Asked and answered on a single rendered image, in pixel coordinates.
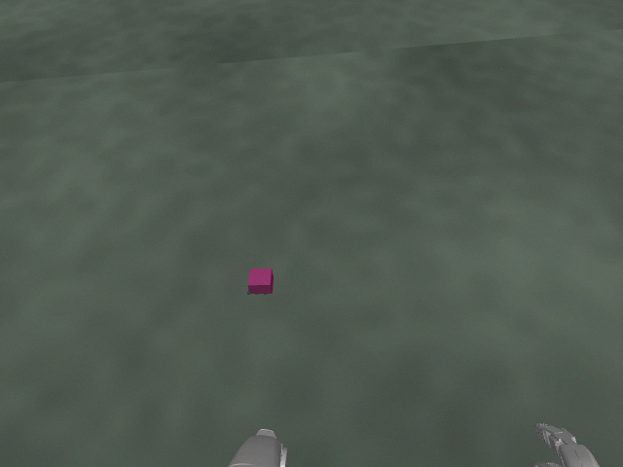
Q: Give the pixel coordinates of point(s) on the small box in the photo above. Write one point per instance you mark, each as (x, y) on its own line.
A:
(260, 281)

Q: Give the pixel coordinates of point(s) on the right robot hand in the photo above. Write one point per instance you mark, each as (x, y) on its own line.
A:
(564, 445)

